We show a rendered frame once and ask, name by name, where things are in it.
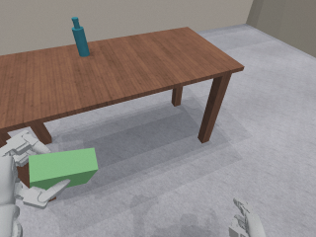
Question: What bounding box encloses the robot right hand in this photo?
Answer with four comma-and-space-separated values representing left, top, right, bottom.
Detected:
228, 197, 267, 237

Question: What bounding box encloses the robot left hand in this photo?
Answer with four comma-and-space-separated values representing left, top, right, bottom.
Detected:
0, 129, 71, 209

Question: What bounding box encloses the table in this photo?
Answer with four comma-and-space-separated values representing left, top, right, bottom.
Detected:
0, 27, 245, 202

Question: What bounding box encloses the robot left forearm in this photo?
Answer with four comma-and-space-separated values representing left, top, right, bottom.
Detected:
0, 203, 23, 237

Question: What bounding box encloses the sponge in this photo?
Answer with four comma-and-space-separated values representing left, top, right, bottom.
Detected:
29, 147, 99, 191

